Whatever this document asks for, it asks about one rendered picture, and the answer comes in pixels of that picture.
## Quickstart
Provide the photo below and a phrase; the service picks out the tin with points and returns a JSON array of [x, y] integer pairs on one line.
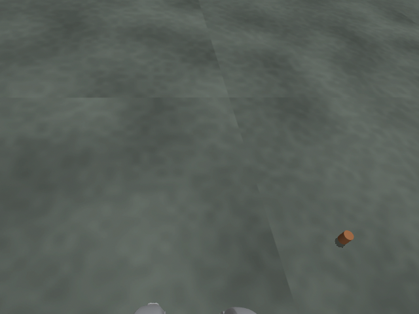
[[345, 237]]

